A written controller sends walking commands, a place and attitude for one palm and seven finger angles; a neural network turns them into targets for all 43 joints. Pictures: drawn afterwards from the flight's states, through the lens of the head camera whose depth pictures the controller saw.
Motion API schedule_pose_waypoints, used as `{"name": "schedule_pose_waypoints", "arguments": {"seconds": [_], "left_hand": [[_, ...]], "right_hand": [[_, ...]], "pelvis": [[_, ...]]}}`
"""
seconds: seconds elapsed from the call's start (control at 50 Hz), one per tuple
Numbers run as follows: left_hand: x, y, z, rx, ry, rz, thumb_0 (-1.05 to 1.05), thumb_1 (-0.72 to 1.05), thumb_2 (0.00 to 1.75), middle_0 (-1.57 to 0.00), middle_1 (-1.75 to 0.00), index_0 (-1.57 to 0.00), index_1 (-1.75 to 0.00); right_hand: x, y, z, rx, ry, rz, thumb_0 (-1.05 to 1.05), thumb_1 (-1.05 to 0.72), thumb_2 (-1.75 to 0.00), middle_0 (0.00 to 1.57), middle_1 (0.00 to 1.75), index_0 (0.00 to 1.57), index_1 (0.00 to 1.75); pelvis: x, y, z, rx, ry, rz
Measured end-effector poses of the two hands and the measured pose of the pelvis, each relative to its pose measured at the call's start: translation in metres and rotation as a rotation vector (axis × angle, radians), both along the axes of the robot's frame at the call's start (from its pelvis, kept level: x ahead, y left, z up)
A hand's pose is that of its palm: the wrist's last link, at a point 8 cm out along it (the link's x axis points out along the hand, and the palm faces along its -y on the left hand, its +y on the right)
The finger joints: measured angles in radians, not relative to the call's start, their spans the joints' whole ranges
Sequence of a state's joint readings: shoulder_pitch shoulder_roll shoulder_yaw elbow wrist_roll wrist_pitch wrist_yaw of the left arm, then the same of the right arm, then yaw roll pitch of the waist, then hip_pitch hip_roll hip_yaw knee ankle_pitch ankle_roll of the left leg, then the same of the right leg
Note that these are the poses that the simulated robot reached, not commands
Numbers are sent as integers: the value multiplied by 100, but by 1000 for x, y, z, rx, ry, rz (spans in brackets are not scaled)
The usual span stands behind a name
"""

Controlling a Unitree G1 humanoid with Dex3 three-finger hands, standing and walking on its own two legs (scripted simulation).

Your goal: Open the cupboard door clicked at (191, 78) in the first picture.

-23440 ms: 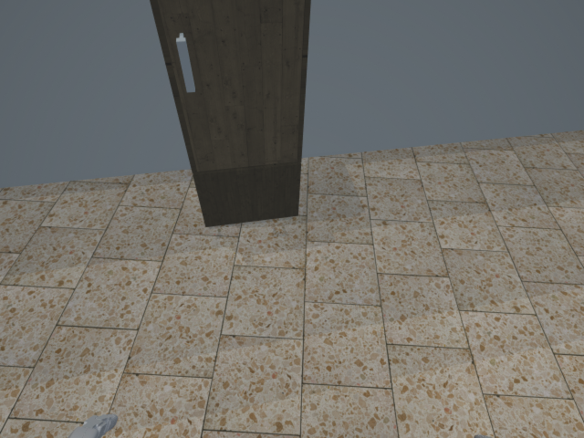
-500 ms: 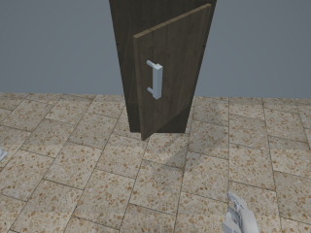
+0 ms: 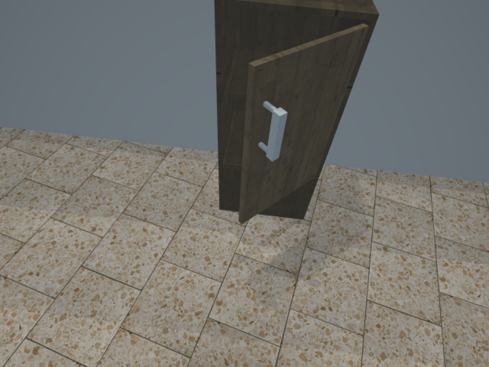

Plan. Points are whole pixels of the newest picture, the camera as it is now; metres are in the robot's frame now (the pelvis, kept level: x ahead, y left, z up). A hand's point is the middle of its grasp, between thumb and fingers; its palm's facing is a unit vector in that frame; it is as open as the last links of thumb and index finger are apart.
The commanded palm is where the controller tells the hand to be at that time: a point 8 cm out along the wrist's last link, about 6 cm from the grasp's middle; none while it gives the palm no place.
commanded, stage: let the arm hang, fingers relaxed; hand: left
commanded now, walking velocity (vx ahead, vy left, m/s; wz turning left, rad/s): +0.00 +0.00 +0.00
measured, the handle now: (270, 131) +0.64 -0.02 +0.00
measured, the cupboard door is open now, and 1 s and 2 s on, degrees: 44 44 44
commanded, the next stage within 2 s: look to check the result in 0.66 s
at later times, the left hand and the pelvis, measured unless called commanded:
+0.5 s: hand out of the picture +0.00 +0.19 -0.17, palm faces +0.00 -0.98 -0.18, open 7.4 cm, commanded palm none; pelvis +0.00 +0.03 +0.00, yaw -2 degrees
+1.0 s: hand out of the picture +0.00 +0.19 -0.17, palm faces +0.01 -0.98 -0.18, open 7.4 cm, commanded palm none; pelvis +0.01 +0.03 +0.00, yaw -2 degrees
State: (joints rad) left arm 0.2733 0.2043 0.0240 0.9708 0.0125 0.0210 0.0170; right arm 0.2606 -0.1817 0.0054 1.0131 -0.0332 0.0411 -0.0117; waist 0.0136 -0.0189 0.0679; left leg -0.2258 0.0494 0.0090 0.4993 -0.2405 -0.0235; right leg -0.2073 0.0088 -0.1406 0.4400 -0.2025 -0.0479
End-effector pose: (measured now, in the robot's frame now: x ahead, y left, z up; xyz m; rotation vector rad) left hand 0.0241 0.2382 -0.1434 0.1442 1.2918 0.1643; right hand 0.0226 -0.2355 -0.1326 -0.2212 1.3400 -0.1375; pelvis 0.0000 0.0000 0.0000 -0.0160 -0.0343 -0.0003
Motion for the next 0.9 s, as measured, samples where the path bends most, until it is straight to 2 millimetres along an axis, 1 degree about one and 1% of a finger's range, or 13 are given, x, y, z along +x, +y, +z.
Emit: {"name": "schedule_pose_waypoints", "arguments": {"seconds": [0.08, 0.16, 0.26, 0.38, 0.48, 0.52, 0.76, 0.9], "left_hand": [[-25, 16, 7, 34, 86, 1, -1, 95, 90, -21, -30, -20, -30], [-38, 27, 13, 56, 130, 6, 0, 92, 90, -20, -30, -20, -30], [-41, 29, 13, 53, 144, 6, 0, 91, 90, -20, -30, -20, -30], [-34, 17, 7, 15, 133, -7, 1, 91, 90, -20, -30, -20, -29], [-26, 5, 2, -22, 116, -15, 1, 90, 90, -20, -30, -20, -30], [-26, 4, 1, -25, 121, -18, 1, 91, 90, -20, -30, -20, -30], [-30, 4, 1, -27, 141, -6, 1, 91, 90, -20, -30, -20, -30], [-29, 6, 2, -20, 146, -4, 1, 90, 90, -20, -30, -20, -30]], "right_hand": [[-18, 16, -7, 37, 27, -32, 1, -91, -90, 20, 29, 20, 30], [-34, 34, -14, 76, 57, -50, 1, -91, -90, 20, 29, 20, 30], [-49, 53, -18, 111, 92, -69, 1, -91, -90, 20, 29, 20, 30], [-60, 66, -18, 122, 113, -94, 1, -91, -90, 20, 29, 20, 30], [-62, 69, -17, 115, 113, -108, 1, -91, -90, 20, 29, 20, 30], [-61, 69, -16, 110, 110, -113, 1, -91, -90, 20, 29, 20, 30], [-50, 66, -15, 98, 97, -111, 1, -91, -90, 20, 29, 20, 30], [-43, 63, -15, 98, 91, -106, 1, -91, -90, 20, 29, 20, 30]], "pelvis": [[-1, 9, 3, 4, 0, -10], [-2, 17, 4, 9, 0, -18], [-3, 24, 4, 15, -1, -26], [-2, 29, 4, 19, 0, -35], [-1, 32, 4, 21, -1, -38], [0, 32, 4, 21, -2, -39], [4, 32, 4, 20, 1, -38], [6, 31, 4, 20, 2, -38]]}}
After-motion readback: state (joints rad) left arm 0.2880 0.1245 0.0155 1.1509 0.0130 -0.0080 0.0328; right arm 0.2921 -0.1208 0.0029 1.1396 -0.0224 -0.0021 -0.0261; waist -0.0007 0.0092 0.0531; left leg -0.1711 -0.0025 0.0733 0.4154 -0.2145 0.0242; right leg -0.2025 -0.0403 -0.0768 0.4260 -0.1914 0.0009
